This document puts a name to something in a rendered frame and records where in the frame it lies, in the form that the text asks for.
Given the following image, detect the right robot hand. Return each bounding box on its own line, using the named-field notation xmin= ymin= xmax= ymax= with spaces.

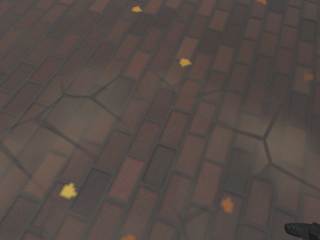
xmin=284 ymin=222 xmax=320 ymax=240

